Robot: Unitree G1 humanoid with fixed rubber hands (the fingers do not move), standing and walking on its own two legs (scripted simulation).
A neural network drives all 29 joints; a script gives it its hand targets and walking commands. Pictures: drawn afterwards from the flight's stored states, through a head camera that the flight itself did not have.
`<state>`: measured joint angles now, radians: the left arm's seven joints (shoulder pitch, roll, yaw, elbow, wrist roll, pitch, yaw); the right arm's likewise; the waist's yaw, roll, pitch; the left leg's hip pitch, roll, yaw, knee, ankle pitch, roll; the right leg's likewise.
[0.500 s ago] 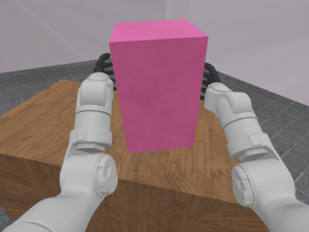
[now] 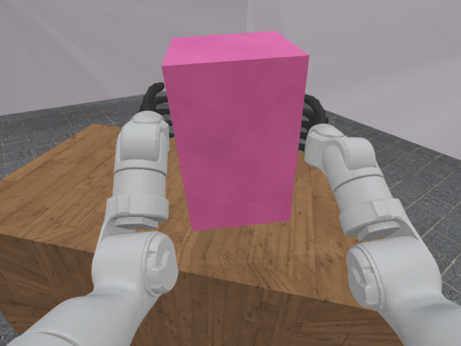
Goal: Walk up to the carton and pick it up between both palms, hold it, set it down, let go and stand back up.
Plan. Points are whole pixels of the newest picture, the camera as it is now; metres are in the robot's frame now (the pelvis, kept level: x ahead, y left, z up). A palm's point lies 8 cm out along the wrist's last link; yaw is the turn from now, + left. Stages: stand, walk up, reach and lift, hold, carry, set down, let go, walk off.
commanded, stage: hold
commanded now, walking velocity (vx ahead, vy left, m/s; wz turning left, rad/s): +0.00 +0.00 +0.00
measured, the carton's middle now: (233, 132) +0.40 +0.01 +0.26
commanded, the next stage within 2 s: none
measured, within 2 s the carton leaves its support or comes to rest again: neither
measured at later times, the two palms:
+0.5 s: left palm (151, 124) +0.36 +0.15 +0.29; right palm (316, 136) +0.35 -0.13 +0.28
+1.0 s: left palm (149, 123) +0.36 +0.15 +0.29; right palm (316, 135) +0.35 -0.13 +0.28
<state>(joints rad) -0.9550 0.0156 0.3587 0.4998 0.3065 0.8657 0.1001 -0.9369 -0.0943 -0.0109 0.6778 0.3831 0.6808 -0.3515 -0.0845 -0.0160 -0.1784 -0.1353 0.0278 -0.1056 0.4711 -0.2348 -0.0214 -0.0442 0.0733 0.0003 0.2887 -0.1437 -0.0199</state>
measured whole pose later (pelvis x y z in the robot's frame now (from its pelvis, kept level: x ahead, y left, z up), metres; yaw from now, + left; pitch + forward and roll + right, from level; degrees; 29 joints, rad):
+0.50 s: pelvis +0.00 +0.00 +0.00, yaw +0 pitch -6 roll -3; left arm -0.96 0.02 0.35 0.51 0.30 0.86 0.10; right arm -0.94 -0.09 -0.01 0.68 0.38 0.68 -0.35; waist -0.08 -0.01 -0.17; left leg -0.15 0.03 -0.11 0.47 -0.23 -0.02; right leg -0.05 0.08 0.00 0.28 -0.13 -0.02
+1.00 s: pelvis -0.01 +0.00 +0.00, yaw +0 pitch -5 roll -3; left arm -0.98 0.03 0.36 0.54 0.30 0.85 0.10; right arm -0.95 -0.09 -0.02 0.69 0.37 0.67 -0.35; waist -0.08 -0.02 -0.18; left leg -0.15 0.03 -0.11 0.47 -0.22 -0.03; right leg -0.06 0.08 0.00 0.29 -0.13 -0.02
